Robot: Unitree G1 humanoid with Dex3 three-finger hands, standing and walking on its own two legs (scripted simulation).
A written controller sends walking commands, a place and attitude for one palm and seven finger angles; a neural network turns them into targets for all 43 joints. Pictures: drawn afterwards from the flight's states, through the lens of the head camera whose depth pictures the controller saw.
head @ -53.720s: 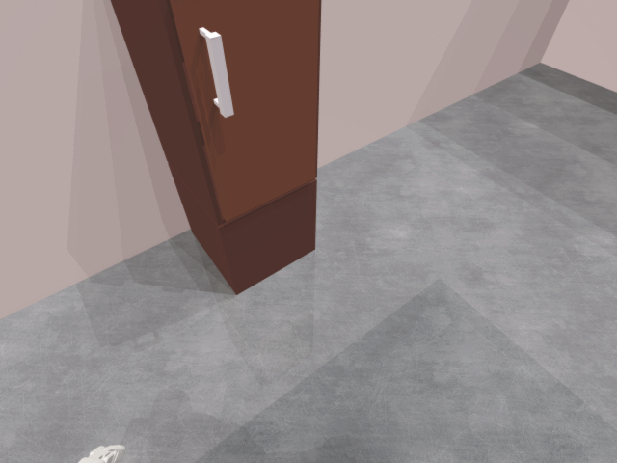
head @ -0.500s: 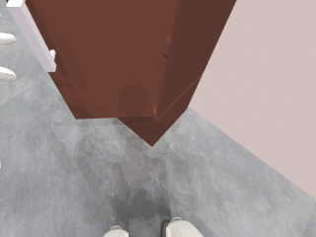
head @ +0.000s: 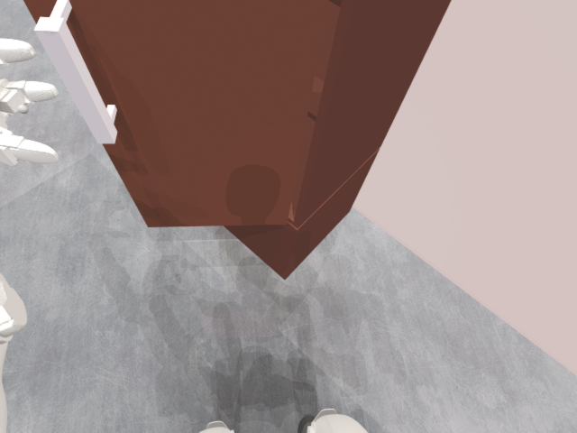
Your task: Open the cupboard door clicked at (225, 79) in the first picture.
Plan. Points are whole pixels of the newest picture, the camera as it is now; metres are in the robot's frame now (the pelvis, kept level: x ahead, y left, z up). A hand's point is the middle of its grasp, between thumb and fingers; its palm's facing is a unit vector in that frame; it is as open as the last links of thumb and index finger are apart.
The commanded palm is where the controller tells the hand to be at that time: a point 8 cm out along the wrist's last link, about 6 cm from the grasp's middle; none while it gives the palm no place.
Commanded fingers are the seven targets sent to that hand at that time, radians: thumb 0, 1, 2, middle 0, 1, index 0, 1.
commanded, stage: move the hooked fingers beside the handle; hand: left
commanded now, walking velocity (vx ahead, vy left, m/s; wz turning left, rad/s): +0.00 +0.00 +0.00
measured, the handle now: (87, 78) +0.54 +0.23 +0.14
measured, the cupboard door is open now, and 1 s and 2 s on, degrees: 46 46 46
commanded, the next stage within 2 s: slide the fingers in behind the handle in 0.22 s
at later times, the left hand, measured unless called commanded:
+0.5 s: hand (28, 110) +0.49 +0.28 +0.13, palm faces -0.01 -1.00 +0.01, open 14.0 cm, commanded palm +0.47 +0.33 +0.13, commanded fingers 0.00 -0.50 0.30 -0.30 -1.20 -0.30 -1.20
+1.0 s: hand (69, 110) +0.49 +0.24 +0.13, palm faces -0.01 -1.00 +0.01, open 14.0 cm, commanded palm +0.47 +0.29 +0.13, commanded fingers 0.00 -0.50 0.30 -0.30 -1.20 -0.30 -1.20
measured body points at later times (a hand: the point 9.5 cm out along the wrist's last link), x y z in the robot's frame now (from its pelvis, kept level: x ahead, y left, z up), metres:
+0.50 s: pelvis -0.01 +0.00 +0.00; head +0.11 +0.02 +0.43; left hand +0.48 +0.34 +0.14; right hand -0.02 -0.28 -0.10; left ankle -0.03 +0.09 -0.71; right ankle +0.00 -0.13 -0.71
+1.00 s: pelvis +0.00 +0.00 +0.00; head +0.10 +0.02 +0.44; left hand +0.49 +0.29 +0.13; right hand +0.01 -0.26 -0.11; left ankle -0.03 +0.09 -0.71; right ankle +0.00 -0.13 -0.71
